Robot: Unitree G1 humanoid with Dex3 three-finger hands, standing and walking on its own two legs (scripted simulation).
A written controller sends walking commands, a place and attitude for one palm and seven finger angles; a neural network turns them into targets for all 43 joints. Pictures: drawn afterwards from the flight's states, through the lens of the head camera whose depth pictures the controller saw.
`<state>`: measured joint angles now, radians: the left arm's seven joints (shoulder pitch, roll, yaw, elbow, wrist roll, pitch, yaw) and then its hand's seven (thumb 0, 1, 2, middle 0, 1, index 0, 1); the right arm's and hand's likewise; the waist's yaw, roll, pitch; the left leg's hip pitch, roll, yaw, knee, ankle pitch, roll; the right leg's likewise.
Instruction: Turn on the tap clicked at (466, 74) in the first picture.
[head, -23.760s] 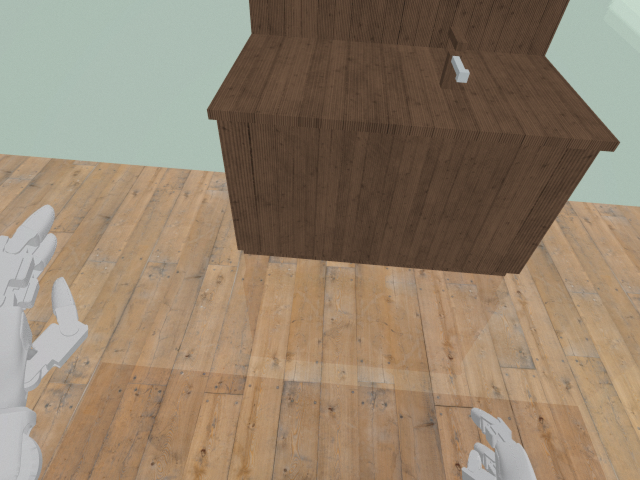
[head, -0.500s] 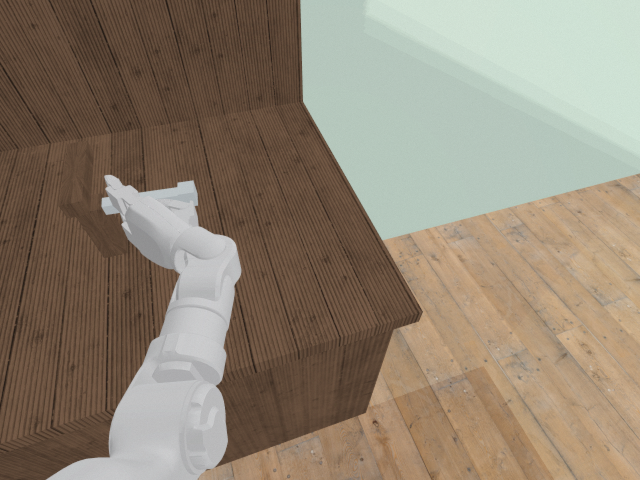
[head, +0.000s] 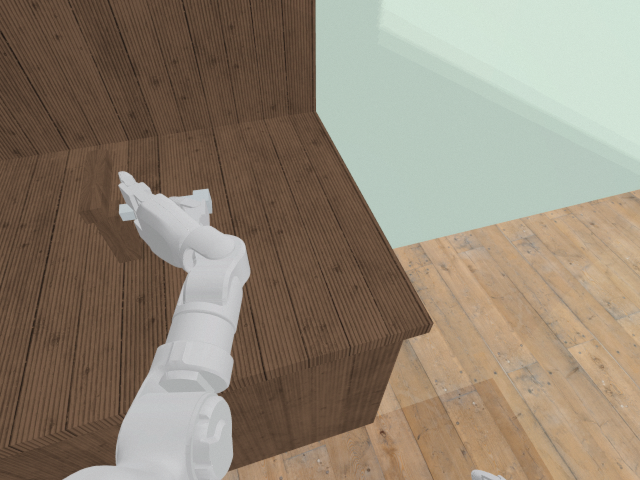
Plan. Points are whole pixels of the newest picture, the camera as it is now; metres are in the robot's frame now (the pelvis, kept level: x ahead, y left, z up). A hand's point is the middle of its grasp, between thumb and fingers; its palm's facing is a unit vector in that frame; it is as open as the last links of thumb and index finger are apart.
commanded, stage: lift the hand up off the lever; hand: left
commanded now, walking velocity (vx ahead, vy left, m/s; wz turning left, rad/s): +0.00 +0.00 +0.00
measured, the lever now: (202, 201) +0.51 +0.21 +0.05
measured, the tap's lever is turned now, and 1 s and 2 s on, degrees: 85 85 85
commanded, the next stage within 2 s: draw the hand back beside the body in 0.32 s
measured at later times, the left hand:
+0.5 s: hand (213, 209) +0.41 +0.16 +0.13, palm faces +0.69 -0.71 -0.11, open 7.8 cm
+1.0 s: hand (150, 280) +0.29 +0.19 +0.15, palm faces +0.25 -0.94 -0.22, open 7.6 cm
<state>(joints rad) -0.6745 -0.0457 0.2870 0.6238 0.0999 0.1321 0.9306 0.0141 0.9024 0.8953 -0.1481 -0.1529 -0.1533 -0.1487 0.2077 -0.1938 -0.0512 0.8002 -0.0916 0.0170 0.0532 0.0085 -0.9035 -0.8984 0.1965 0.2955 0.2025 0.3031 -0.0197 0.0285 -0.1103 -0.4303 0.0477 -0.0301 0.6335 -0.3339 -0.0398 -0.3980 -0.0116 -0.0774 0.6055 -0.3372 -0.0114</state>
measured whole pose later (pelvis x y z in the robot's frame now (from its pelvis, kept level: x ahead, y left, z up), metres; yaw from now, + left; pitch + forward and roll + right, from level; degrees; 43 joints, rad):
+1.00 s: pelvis -0.02 +0.00 +0.02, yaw -2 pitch -5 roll +0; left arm -0.01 0.27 0.10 0.03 -0.06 -0.09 0.14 0.01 0.90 0.90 -0.17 -0.21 -0.17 -0.21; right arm 0.17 -0.24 0.00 0.67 0.01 -0.02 -0.05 0.01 -0.90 -0.90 0.20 0.30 0.20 0.30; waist 0.04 0.05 0.05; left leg -0.09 0.05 0.02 0.40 -0.23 -0.03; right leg -0.08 -0.01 -0.04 0.40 -0.23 -0.01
